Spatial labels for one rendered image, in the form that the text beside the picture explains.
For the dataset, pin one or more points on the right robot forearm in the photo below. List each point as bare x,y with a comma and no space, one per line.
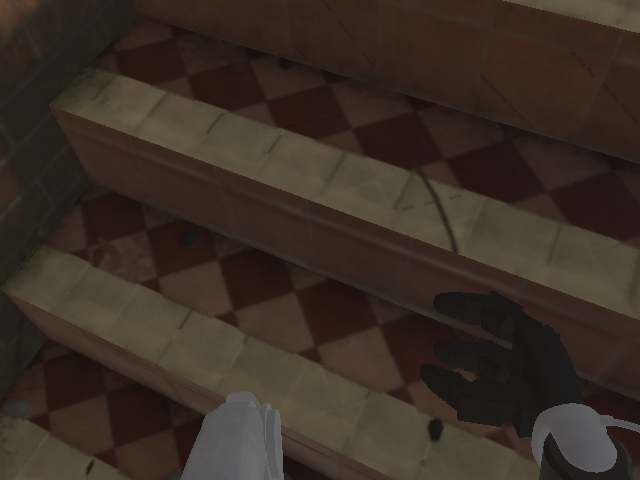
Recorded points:
569,443

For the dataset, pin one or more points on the robot left thigh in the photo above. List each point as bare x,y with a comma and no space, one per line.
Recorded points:
237,441

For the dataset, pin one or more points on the robot right hand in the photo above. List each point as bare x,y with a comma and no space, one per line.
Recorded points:
537,375

